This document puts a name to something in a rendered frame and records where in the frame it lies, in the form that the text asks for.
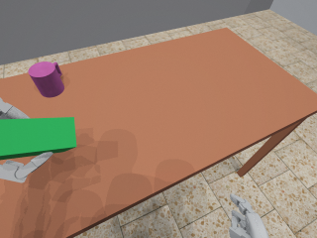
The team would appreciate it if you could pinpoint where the robot left hand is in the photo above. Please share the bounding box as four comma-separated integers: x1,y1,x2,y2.
0,97,53,183

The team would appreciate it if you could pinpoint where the robot right hand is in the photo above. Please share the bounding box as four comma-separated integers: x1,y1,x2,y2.
229,193,269,238

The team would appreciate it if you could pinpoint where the table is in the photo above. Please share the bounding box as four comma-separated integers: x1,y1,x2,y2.
0,27,317,238

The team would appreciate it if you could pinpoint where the sponge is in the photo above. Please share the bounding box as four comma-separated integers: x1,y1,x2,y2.
0,117,77,161

